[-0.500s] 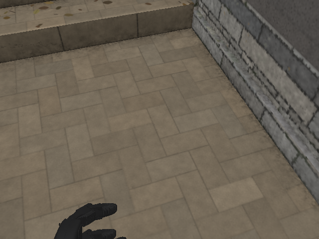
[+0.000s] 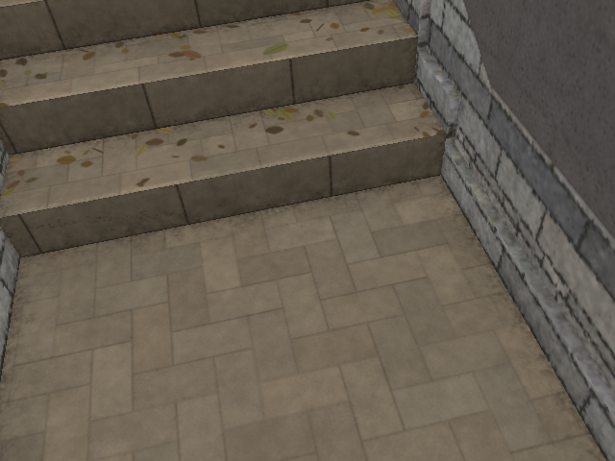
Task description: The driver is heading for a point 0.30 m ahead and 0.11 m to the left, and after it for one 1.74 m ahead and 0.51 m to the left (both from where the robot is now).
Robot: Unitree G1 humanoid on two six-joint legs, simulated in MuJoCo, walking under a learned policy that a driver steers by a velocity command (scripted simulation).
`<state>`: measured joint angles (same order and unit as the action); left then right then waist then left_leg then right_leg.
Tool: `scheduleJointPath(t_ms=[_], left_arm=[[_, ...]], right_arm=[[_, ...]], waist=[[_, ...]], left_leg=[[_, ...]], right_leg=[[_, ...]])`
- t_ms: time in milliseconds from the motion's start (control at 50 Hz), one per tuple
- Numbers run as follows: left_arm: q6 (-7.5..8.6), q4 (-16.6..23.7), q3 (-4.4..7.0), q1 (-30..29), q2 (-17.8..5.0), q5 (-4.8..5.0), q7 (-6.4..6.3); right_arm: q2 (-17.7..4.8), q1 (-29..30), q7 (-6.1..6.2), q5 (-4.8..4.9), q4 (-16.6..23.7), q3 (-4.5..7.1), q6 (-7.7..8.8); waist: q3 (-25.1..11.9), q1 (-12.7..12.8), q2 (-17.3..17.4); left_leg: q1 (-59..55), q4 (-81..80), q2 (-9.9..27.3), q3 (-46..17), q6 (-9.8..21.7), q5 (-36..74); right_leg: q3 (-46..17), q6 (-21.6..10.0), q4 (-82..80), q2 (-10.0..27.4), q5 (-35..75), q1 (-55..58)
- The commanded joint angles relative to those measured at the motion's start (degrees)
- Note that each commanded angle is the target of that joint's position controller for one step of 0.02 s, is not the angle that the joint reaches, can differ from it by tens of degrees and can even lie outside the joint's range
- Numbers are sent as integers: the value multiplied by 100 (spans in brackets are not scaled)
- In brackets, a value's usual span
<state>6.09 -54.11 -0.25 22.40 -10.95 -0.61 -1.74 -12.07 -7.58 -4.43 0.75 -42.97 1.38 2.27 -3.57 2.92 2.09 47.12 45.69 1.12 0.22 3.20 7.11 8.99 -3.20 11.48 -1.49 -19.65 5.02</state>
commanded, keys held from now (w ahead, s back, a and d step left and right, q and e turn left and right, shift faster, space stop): w+q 0.74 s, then w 0.26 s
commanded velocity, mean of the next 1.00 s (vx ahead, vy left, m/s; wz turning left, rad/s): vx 0.50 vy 0.00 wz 0.49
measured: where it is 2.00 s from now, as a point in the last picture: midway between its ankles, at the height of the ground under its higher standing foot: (227, 275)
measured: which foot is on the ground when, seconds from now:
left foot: up 0.00-0.12, down 0.14-0.60, up 0.62-1.00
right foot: down 0.00-0.14, up 0.16-0.56, down 0.58-1.00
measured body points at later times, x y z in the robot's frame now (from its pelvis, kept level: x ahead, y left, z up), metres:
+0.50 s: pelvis +0.32 +0.03 +0.00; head +0.35 +0.04 +0.45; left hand +0.48 +0.31 -0.07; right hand +0.47 -0.21 -0.11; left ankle +0.24 +0.10 -0.74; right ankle +0.53 -0.09 -0.70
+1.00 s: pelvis +0.56 +0.09 +0.00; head +0.59 +0.10 +0.45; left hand +0.40 +0.31 -0.12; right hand +0.86 +0.02 -0.08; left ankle +0.60 +0.30 -0.69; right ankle +0.54 -0.06 -0.74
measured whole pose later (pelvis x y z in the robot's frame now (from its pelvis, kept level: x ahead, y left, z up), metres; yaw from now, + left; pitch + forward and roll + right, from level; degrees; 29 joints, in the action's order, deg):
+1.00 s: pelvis +0.56 +0.09 +0.00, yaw +32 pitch +3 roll -1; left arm 5.2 -52.3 2.9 24.3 -13.4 0.4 -0.6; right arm -13.5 -7.1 -1.2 1.6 -34.7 2.9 1.4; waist -0.4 5.3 2.7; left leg 36.7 41.8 4.6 -1.7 1.0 -4.5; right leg 7.0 0.1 16.8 0.8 -17.5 -1.8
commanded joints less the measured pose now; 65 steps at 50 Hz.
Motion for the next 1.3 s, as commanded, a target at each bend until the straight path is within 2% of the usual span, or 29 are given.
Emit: scheduleJointPath(t_ms=[20, 80, 120, 140, 160, 180, 200, 220, 320, 380, 420, 460, 560, 580, 600, 620, 640, 680, 740, 860, 940, 1040, 1080, 1100, 1120, 1140, 1160, 1200, 1300], left_arm=[[2, 282, 197, 71, -1012, 69, -69], [-159, 360, 334, 67, -1437, 8, -118], [-202, 544, 399, -264, -1553, 11, -75], [-83, 762, 314, -314, -1261, -86, 5], [105, 1033, 37, 344, -338, -105, 178], [315, 1119, 174, -69, -925, 31, 254], [406, 1390, 179, -646, -1065, 209, 280], [452, 1530, 170, -871, -1043, 196, 234], [180, 1847, 251, -801, -1013, -78, 145], [104, 2120, 151, -1518, -755, -161, 71], [82, 2202, 70, -1979, -522, -70, 79], [86, 2257, 138, -2202, -706, 69, 102], [204, 2103, 521, -1544, -1353, 56, 67], [226, 2057, 608, -950, -1534, -25, 49], [201, 1963, 660, -190, -1823, -77, 29], [120, 1697, 753, 194, -2059, -48, 101], [72, 1921, 636, -70, -1413, 18, 120], [38, 1926, 504, -548, -1039, -2, 63], [132, 1595, 484, -571, -921, -89, 81], [114, 925, 540, -357, -1085, -59, 64], [4, 612, 533, -117, -1192, 71, 61], [-53, 323, 561, -76, -1483, 315, 132], [-91, 308, 540, -229, -1516, 292, 147], [-68, 411, 473, -267, -1374, 212, 142], [41, 683, 282, -60, -876, 88, 212], [212, 654, 270, -27, -909, 129, 294], [225, 718, 376, -265, -1215, 369, 336], [84, 850, 388, -702, -1151, 142, 318], [-281, 938, 408, -476, -798, 143, 254]], right_arm=[[-44, 1311, -178, -21, 813, -33, 117], [-428, 521, -121, -50, 788, 125, 89], [-1058, -1025, 9, -54, 423, 415, 53], [-1362, -1769, 169, -140, 254, 480, 17], [-1826, -1512, 227, -225, 518, 547, 121], [-1371, -1539, 292, -118, 476, 494, 176], [-997, -1346, 353, -92, 533, 410, 203], [-848, -991, 319, -25, 620, 322, 208], [-875, -644, 383, 8, 757, 272, 241], [-1122, -753, 518, 18, 673, 327, 154], [-1127, -1005, 573, 88, 567, 355, 52], [-1161, -1210, 550, 105, 546, 377, 24], [-992, -1118, 501, 117, 647, 408, 102], [-717, -1068, 452, 60, 729, 316, 133], [-260, -1491, 422, -70, 822, 175, 137], [-358, -2025, 430, 93, 935, 152, 204], [-900, -1840, 474, 163, 745, 276, 158], [-1094, -916, 499, 40, 908, 368, 71], [-854, -891, 449, 40, 938, 391, -3], [-502, -499, 496, 30, 1080, 264, -86], [-228, 289, 343, 65, 1258, 147, -22], [-491, 600, 240, 102, 1476, 221, 108], [-840, -463, 283, 21, 1158, 415, 114], [-1219, -1477, 359, -10, 861, 579, 88], [-1906, -2248, 498, -154, 786, 702, 46], [-1638, -2341, 505, -135, 748, 599, 78], [-1264, -1858, 495, -153, 731, 452, 113], [-891, -1040, 369, -125, 788, 330, 179], [-859, -754, 358, -227, 508, 353, 374]], waist=[[823, 173, -594], [361, -289, -1185], [-284, -1104, -1092], [-841, -1243, -407], [-1497, -522, 1281], [-2043, -841, 593], [-1217, -867, 336], [-605, -556, -387], [116, 24, -413], [234, -189, -127], [52, -468, 251], [-64, -640, 388], [-137, -252, 678], [-698, -3, 522], [-1473, 36, -600], [-1744, -246, -2559], [-1154, -12, -1467], [-100, 49, -579], [182, -127, -789], [495, -244, -686], [634, 22, -631], [831, -66, -894], [95, -671, -875], [-604, -1058, -634], [-1364, -1089, 908], [-1994, -1014, 1213], [-1066, -863, 856], [-63, -483, 184], [197, -61, 224]], left_leg=[[-213, -1262, -147, 579, 134, -322], [-1141, -1340, -590, 954, 344, -1176], [-3220, -2006, -667, 580, 658, -823], [-5211, -1435, 181, -674, 1015, -387], [-7069, -1961, 1828, -4324, 2562, -832], [-6870, -2646, 1680, -4622, 2373, -1768], [-6176, -2778, 1395, -3698, 1947, -1972], [-5232, -3015, 1196, -3133, 1766, -1376], [-3318, -3216, 632, -1998, 1599, 309], [-2459, -3097, 61, -1317, 1254, 395], [-2448, -2937, -100, -1275, 1118, -241], [-2874, -2751, 97, -1687, 1068, -720], [-3575, -1706, 318, -2414, 618, -1082], [-3330, -666, 10, -2065, 410, -1102], [-2317, 982, -509, -1496, 134, -3024], [-445, 2487, -718, -991, -25, -4261], [-13, 3175, -317, -1146, -130, -3750], [-153, 3100, 42, -945, -170, -2529], [-612, 2644, 326, -769, -218, -2005], [-440, 1278, 337, -693, -329, -1421], [-905, -178, 334, -74, -281, -989], [-1512, -1275, 149, 157, 125, -1706], [-3244, -1811, -221, 429, 382, -1442], [-4913, -1583, 105, 22, 502, -1279], [-7034, -1959, 1636, -2568, 1305, -2104], [-7173, -3010, 2281, -4574, 1817, -2307], [-6494, -2943, 2140, -3592, 1490, -2242], [-4730, -3093, 1519, -1797, 1089, -989], [-3757, -3603, 1215, -361, 912, 315]], right_leg=[[-105, -155, -38, 1600, 4612, 222], [54, -33, 1360, 1662, 7409, 833], [150, 48, 3465, 1371, 6929, 85], [-16, 80, 5209, 949, 4144, -1791], [-664, 460, 7621, -419, -1004, -4439], [-1932, 299, 8201, -109, -684, -4621], [-1881, 161, 7901, 186, -230, -4905], [-1706, 141, 7490, 367, 26, -4828], [-1408, 532, 6213, 797, 213, -4587], [-1026, 776, 4227, 586, 1223, -3952], [-947, 827, 3144, 318, 1985, -3458], [-1050, 829, 2515, 159, 2150, -3386], [-1320, 325, 1429, 183, 1806, -2391], [-1622, 50, 1478, 674, 1781, -1291], [-2976, -362, 1605, 1868, 1903, 391], [-5817, -1294, 783, 2922, -207, 1276], [-5617, -1202, 477, 2727, -1426, 840], [-3601, -664, 489, 2053, 33, -469], [-2173, -480, 208, 1516, 1332, -1110], [-1322, -720, -93, 1563, 2426, -1320], [-951, -671, -69, 1513, 2396, -1226], [-1198, -640, 68, 1903, 2618, -661], [-673, -447, 1461, 1473, 4431, -710], [-414, -227, 2757, 1158, 3990, -1572], [-357, 194, 5106, 325, 1442, -3876], [-1386, 258, 6203, -34, -1175, -4740], [-1526, 196, 6587, 400, -944, -5273], [-1274, 194, 6014, 823, -100, -4909], [-1524, 353, 5527, 800, 934, -4484]])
